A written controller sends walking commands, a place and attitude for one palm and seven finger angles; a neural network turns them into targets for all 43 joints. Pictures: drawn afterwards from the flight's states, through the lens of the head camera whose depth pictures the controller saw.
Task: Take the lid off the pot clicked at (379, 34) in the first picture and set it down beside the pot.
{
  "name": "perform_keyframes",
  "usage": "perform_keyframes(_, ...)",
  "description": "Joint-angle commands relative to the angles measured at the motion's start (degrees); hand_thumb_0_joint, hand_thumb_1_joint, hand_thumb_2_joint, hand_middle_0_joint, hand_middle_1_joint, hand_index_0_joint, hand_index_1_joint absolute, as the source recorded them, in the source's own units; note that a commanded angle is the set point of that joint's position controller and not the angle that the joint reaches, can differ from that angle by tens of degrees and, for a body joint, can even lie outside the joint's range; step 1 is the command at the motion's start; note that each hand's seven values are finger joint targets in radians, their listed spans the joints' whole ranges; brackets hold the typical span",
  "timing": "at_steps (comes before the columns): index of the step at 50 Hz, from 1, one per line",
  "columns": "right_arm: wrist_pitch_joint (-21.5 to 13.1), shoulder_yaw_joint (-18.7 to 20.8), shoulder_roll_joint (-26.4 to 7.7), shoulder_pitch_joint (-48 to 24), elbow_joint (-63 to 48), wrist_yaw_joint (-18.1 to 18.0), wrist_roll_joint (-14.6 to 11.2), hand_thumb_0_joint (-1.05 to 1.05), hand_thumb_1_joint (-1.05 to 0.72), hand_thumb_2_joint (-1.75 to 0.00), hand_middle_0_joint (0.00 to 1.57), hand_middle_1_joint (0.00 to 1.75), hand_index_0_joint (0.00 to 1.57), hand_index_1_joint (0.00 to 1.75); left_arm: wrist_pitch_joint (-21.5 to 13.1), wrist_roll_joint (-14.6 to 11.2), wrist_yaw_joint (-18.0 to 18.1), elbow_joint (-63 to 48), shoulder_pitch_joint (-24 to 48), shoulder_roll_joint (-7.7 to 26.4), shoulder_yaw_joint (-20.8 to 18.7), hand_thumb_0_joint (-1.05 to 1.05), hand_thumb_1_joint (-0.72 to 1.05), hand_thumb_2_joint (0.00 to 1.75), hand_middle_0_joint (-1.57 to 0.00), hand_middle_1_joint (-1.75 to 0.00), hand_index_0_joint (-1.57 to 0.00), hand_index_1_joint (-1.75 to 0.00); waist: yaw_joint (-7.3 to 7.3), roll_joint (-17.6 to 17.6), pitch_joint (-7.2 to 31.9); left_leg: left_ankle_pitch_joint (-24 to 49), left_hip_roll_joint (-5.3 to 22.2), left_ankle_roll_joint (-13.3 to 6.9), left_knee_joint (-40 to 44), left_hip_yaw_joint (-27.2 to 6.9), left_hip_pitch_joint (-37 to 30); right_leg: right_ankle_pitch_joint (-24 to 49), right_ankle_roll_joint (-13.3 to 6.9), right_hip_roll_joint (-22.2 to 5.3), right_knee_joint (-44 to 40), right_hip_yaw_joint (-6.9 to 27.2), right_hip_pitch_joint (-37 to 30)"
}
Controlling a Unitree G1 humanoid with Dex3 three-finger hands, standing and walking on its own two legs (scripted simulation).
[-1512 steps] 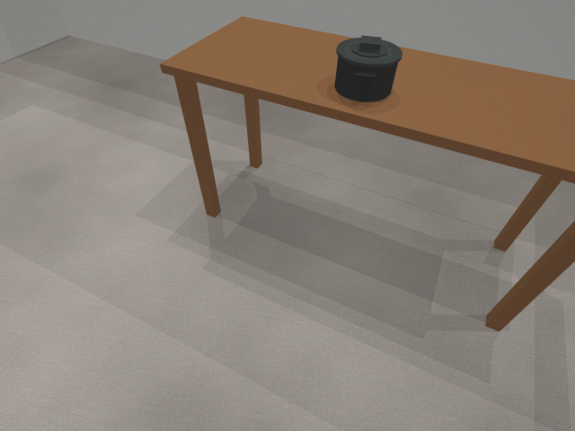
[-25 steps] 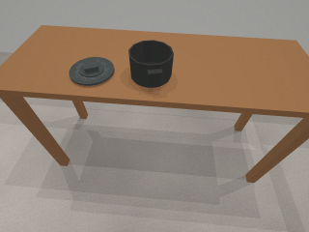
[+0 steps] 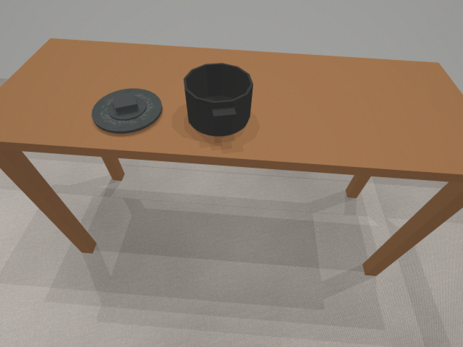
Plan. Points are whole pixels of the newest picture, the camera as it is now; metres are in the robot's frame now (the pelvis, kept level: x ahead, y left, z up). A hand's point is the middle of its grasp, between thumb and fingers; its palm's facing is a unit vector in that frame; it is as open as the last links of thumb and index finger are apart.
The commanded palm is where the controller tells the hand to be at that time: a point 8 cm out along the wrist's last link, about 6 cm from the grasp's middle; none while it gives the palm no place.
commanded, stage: look to check the result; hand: left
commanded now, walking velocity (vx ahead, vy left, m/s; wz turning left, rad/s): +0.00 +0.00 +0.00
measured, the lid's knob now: (125, 102) +0.67 +0.32 +0.01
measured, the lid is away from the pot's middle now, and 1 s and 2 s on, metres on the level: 0.24 0.24 0.24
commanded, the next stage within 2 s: stand and wait in 0.18 s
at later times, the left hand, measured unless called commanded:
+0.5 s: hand out of the picture +0.01 +0.17 -0.18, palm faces +0.04 -0.98 -0.19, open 7.3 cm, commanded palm none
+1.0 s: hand out of the picture +0.00 +0.16 -0.18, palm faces +0.04 -0.98 -0.18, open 7.3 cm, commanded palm none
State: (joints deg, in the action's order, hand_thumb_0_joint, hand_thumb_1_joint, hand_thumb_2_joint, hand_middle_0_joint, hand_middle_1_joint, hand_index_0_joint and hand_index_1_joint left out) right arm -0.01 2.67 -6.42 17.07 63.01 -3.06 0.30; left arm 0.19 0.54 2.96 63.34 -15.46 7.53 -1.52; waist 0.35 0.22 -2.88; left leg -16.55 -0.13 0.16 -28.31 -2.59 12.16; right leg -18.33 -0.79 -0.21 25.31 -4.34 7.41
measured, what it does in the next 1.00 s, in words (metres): stands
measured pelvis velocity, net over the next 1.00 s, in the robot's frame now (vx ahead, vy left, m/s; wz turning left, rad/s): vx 0.01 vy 0.00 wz -0.02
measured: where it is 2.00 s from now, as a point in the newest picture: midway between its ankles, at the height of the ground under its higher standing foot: outside the picture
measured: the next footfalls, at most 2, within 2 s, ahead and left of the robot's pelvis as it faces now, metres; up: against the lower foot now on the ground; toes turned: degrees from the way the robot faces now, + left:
none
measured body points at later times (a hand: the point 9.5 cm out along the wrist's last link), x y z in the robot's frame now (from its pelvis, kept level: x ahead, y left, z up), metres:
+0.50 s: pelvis +0.01 +0.00 +0.00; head +0.03 +0.01 +0.45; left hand +0.01 +0.22 -0.16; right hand -0.02 -0.21 -0.16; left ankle -0.02 +0.12 -0.74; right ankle -0.05 -0.11 -0.74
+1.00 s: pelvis +0.01 +0.00 +0.00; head +0.03 +0.00 +0.45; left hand +0.00 +0.21 -0.16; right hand -0.02 -0.21 -0.16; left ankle -0.02 +0.12 -0.74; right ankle -0.05 -0.11 -0.74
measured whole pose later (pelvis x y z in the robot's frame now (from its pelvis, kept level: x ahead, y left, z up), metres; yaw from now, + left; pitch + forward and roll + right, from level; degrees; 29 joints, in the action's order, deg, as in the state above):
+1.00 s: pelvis +0.01 +0.00 +0.00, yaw -1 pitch +0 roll +0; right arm -0.4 2.6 -5.4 17.7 64.4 -3.3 0.0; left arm 0.0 0.6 3.0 64.2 -16.6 6.6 -1.5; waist 0.4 0.2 -2.7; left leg -16.7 -0.2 0.0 -27.0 -1.5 10.3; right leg -18.5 -0.6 -0.4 24.6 -3.3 6.3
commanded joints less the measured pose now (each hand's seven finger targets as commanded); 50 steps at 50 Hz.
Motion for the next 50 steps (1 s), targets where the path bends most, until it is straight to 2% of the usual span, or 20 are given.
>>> perform_keyframes(1, -0.73, 0.44, -4.34, 5.19, -0.86, -0.26, 0.01, 0.00, -0.90, -0.90, 0.20, 0.30, 0.20, 0.30, -0.68, -0.32, -0.03, -1.64, -4.45, 4.82, -0.93, 0.00, 0.90, 0.90, -0.20, -0.30, -0.20, -0.30, -0.14, -0.67, 1.56, 20.01, 4.71, -2.95, 2.40, -1.53, -0.64, 19.10, -2.14, -5.55, -3.11, 3.57, -1.65)
perform_keyframes(2, -0.73, 0.49, -4.37, 5.01, -0.94, -0.28, -0.03, 0.00, -0.90, -0.90, 0.20, 0.30, 0.20, 0.30, -0.73, -0.35, 0.01, -1.53, -4.63, 4.75, -0.91, 0.00, 0.90, 0.90, -0.20, -0.30, -0.20, -0.30, -0.16, -0.11, 1.98, 20.46, 4.74, -2.90, 2.26, -1.33, -1.33, 19.85, -2.12, -5.61, -3.07, 3.62, -1.67)
perform_keyframes(3, -0.61, 0.55, -4.04, 4.92, -0.87, -0.29, -0.15, 0.00, -0.90, -0.90, 0.20, 0.30, 0.20, 0.30, -0.65, -0.24, 0.10, -1.64, -4.34, 4.73, -0.85, 0.00, 0.90, 0.90, -0.20, -0.30, -0.20, -0.30, -0.13, 0.78, -0.18, 19.27, 4.62, -2.83, 2.52, -1.38, -0.42, 19.06, -2.03, -5.45, -3.38, 3.45, -0.71)
perform_keyframes(7, -0.67, 0.45, -4.22, 5.16, -0.60, -0.38, -0.04, 0.00, -0.90, -0.90, 0.20, 0.30, 0.20, 0.30, -0.63, -0.36, 0.07, -1.44, -4.45, 4.64, -0.92, 0.00, 0.90, 0.90, -0.20, -0.30, -0.20, -0.30, -0.04, -1.05, 0.40, 20.59, 4.79, -2.92, 2.60, -1.47, -0.96, 19.30, -2.12, -5.36, -3.18, 3.53, -1.18)
perform_keyframes(8, -0.57, 0.51, -3.98, 5.15, -0.56, -0.35, -0.10, 0.00, -0.90, -0.90, 0.20, 0.30, 0.20, 0.30, -0.50, -0.24, 0.10, -1.59, -4.13, 4.57, -0.87, 0.00, 0.90, 0.90, -0.20, -0.30, -0.20, -0.30, -0.08, -0.31, -1.54, 18.88, 4.82, -2.95, 3.10, -1.73, 0.14, 17.43, -2.05, -5.09, -3.41, 3.31, -0.28)
perform_keyframes(11, -0.75, 0.48, -4.31, 5.20, -0.54, -0.39, -0.01, 0.00, -0.90, -0.90, 0.20, 0.30, 0.20, 0.30, -0.57, -0.32, 0.00, -1.34, -4.66, 4.47, -0.92, 0.00, 0.90, 0.90, -0.20, -0.30, -0.20, -0.30, -0.18, -0.84, 0.43, 19.81, 4.88, -3.04, 3.04, -1.60, -0.87, 17.84, -2.07, -5.29, -3.31, 3.40, -1.31)
perform_keyframes(13, -0.66, 0.49, -3.93, 5.15, -0.44, -0.40, -0.10, 0.00, -0.90, -0.90, 0.20, 0.30, 0.20, 0.30, -0.50, -0.23, 0.06, -1.38, -4.38, 4.40, -0.90, 0.00, 0.90, 0.90, -0.20, -0.30, -0.20, -0.30, -0.16, -0.07, -0.95, 18.78, 4.81, -3.08, 3.26, -1.86, -0.47, 17.00, -2.06, -5.09, -3.52, 3.43, -0.53)
perform_keyframes(17, -0.78, 0.50, -4.24, 5.29, -0.30, -0.43, -0.02, 0.00, -0.90, -0.90, 0.20, 0.30, 0.20, 0.30, -0.58, -0.35, -0.04, -1.17, -4.70, 4.40, -0.89, 0.00, 0.90, 0.90, -0.20, -0.30, -0.20, -0.30, -0.12, -1.27, 0.70, 19.96, 5.02, -3.17, 3.27, -1.78, -1.76, 17.28, -2.01, -5.25, -3.39, 3.36, -0.97)
perform_keyframes(18, -0.69, 0.57, -3.94, 5.37, -0.23, -0.40, -0.13, 0.00, -0.90, -0.90, 0.20, 0.30, 0.20, 0.30, -0.55, -0.19, 0.05, -1.36, -4.44, 4.36, -0.90, 0.00, 0.90, 0.90, -0.20, -0.30, -0.20, -0.30, -0.11, -0.12, -1.00, 18.99, 4.97, -3.13, 3.43, -1.82, -0.77, 16.65, -1.98, -5.02, -3.56, 3.31, -0.36)
perform_keyframes(21, -0.81, 0.45, -4.15, 5.45, -0.15, -0.45, -0.04, 0.00, -0.90, -0.90, 0.20, 0.30, 0.20, 0.30, -0.58, -0.39, 0.01, -1.22, -4.71, 4.44, -0.94, 0.00, 0.90, 0.90, -0.20, -0.30, -0.20, -0.30, -0.21, -1.31, 0.14, 19.77, 4.95, -3.10, 3.53, -1.69, -1.38, 17.32, -2.04, -5.24, -3.40, 3.42, -1.09)
perform_keyframes(22, -0.86, 0.44, -4.08, 5.54, -0.03, -0.49, -0.07, 0.00, -0.90, -0.90, 0.20, 0.30, 0.20, 0.30, -0.64, -0.37, 0.03, -1.16, -4.75, 4.36, -0.97, 0.00, 0.90, 0.90, -0.20, -0.30, -0.20, -0.30, -0.15, -0.59, 0.61, 20.83, 4.97, -3.13, 3.30, -1.77, -1.71, 18.19, -2.04, -5.21, -3.31, 3.46, -1.34)
perform_keyframes(23, -0.82, 0.45, -3.81, 5.64, 0.07, -0.48, -0.19, 0.00, -0.90, -0.90, 0.20, 0.30, 0.20, 0.30, -0.59, -0.25, 0.06, -1.26, -4.57, 4.43, -0.98, 0.00, 0.90, 0.90, -0.20, -0.30, -0.20, -0.30, -0.20, -0.31, -0.59, 19.86, 4.92, -3.10, 3.51, -1.81, -0.96, 17.56, -2.02, -5.19, -3.52, 3.36, -0.99)
perform_keyframes(27, -0.78, 0.45, -3.84, 5.61, 0.13, -0.47, -0.06, 0.00, -0.90, -0.90, 0.20, 0.30, 0.20, 0.30, -0.56, -0.36, 0.03, -1.08, -4.85, 4.23, -0.97, 0.00, 0.90, 0.90, -0.20, -0.30, -0.20, -0.30, -0.20, -0.56, -0.48, 19.15, 4.87, -3.07, 3.80, -1.71, -1.23, 16.81, -1.99, -5.22, -3.67, 3.41, -0.88)
perform_keyframes(28, -0.70, 0.49, -3.57, 5.62, 0.18, -0.42, -0.17, 0.00, -0.90, -0.90, 0.20, 0.30, 0.20, 0.30, -0.54, -0.22, 0.07, -1.15, -4.76, 4.27, -0.93, 0.00, 0.90, 0.90, -0.20, -0.30, -0.20, -0.30, -0.23, -0.22, -1.90, 17.88, 4.78, -3.07, 3.87, -1.77, -0.39, 15.75, -1.95, -5.10, -4.02, 3.39, -0.23)
perform_keyframes(37, -0.83, 0.43, -3.65, 5.73, 0.36, -0.44, -0.13, 0.00, -0.90, -0.90, 0.20, 0.30, 0.20, 0.30, -0.77, -0.37, 0.03, -0.89, -5.50, 4.23, -0.86, 0.00, 0.90, 0.90, -0.20, -0.30, -0.20, -0.30, -0.15, -0.38, -0.05, 18.79, 4.75, -3.00, 3.72, -1.42, -1.87, 17.21, -1.97, -5.30, -3.98, 3.92, -0.63)
perform_keyframes(38, -0.74, 0.49, -3.47, 5.74, 0.32, -0.45, -0.21, 0.00, -0.90, -0.90, 0.20, 0.30, 0.20, 0.30, -0.75, -0.21, 0.13, -1.03, -5.45, 4.04, -0.87, 0.00, 0.90, 0.90, -0.20, -0.30, -0.20, -0.30, -0.08, 0.15, -1.11, 18.33, 4.80, -2.97, 3.65, -1.36, -1.60, 16.98, -1.97, -5.16, -3.97, 3.91, 0.04)
perform_keyframes(42, -0.92, 0.43, -3.58, 5.93, 0.42, -0.53, -0.16, 0.00, -0.90, -0.90, 0.20, 0.30, 0.20, 0.30, -0.76, -0.33, 0.09, -0.80, -5.78, 3.84, -0.90, 0.00, 0.90, 0.90, -0.20, -0.30, -0.20, -0.30, -0.12, -1.08, -0.35, 20.08, 5.02, -3.11, 3.83, -1.40, -2.27, 17.51, -1.93, -5.12, -3.61, 3.88, -0.14)
perform_keyframes(43, -0.82, 0.46, -3.38, 5.99, 0.62, -0.52, -0.24, 0.00, -0.90, -0.90, 0.20, 0.30, 0.20, 0.30, -0.68, -0.18, 0.12, -0.90, -5.49, 3.97, -0.86, 0.00, 0.90, 0.90, -0.20, -0.30, -0.20, -0.30, -0.06, -0.73, -1.60, 18.98, 4.97, -3.05, 3.96, -1.52, -1.66, 16.29, -1.92, -4.90, -3.74, 3.72, 0.45)
perform_keyframes(48, -0.81, 0.45, -3.26, 6.04, 0.64, -0.51, -0.26, 0.00, -0.90, -0.90, 0.20, 0.30, 0.20, 0.30, -0.72, -0.18, 0.13, -0.74, -5.82, 3.76, -0.85, 0.00, 0.90, 0.90, -0.20, -0.30, -0.20, -0.30, -0.14, -0.01, -1.65, 17.94, 4.96, -3.01, 4.10, -1.37, -1.46, 15.86, -1.90, -4.93, -3.97, 3.80, 0.47)
perform_keyframes(50, -0.87, 0.39, -3.36, 5.80, 0.65, -0.47, -0.19, 0.00, -0.90, -0.90, 0.20, 0.30, 0.20, 0.30, -0.74, -0.28, 0.06, -0.62, -6.15, 3.73, -0.88, 0.00, 0.90, 0.90, -0.20, -0.30, -0.20, -0.30, -0.21, -0.85, -1.06, 17.86, 4.77, -3.03, 4.12, -1.31, -1.66, 15.99, -1.90, -5.17, -4.16, 4.08, 0.12)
